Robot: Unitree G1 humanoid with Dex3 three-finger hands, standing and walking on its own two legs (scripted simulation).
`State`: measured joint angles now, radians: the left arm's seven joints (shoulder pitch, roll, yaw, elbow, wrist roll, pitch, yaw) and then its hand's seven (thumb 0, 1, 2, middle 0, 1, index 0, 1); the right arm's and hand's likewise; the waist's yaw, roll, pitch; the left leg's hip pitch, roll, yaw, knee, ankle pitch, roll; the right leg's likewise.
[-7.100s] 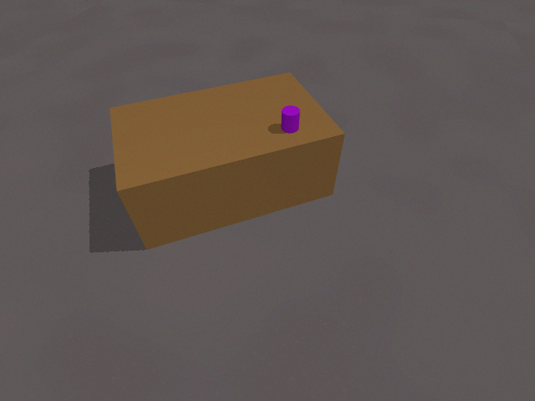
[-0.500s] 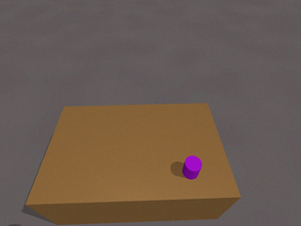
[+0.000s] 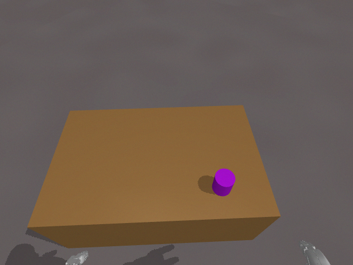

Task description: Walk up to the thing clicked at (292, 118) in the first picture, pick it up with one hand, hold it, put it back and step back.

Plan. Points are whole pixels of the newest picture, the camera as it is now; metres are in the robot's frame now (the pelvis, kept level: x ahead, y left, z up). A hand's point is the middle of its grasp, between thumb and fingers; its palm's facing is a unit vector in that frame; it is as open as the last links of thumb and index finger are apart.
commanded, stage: go down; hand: right
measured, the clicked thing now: (223, 182) +0.47 -0.17 -0.33
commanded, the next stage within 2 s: none
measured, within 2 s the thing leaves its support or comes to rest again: neither
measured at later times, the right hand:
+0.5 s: hand out of the picture +0.16 -0.26 -0.13, palm faces +0.02 +0.95 -0.33, open 17.6 cm
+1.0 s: hand (305, 246) +0.20 -0.29 -0.11, palm faces +0.13 +0.94 -0.31, open 17.4 cm
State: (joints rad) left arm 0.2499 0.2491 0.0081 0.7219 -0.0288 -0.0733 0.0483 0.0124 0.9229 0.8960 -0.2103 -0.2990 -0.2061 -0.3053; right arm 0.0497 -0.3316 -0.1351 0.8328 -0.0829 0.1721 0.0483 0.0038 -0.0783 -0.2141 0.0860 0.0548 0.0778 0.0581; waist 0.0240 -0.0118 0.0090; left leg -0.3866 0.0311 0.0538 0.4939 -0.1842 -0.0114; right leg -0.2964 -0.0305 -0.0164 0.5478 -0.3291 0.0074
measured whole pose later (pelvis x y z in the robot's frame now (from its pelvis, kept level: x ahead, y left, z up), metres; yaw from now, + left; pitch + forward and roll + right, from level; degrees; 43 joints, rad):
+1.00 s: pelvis -0.01 -0.01 -0.04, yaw -3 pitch +9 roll +3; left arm 0.25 0.24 -0.04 0.66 -0.02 -0.27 0.17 0.02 0.89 0.89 -0.20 -0.29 -0.19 -0.30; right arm 0.13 -0.42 -0.19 0.30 0.02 0.42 0.09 -0.01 0.53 -0.04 0.06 0.05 0.06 0.06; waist 0.03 -0.02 -0.09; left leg -0.64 0.05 0.11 0.84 -0.35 -0.02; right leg -0.59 -0.03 0.06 0.95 -0.51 0.00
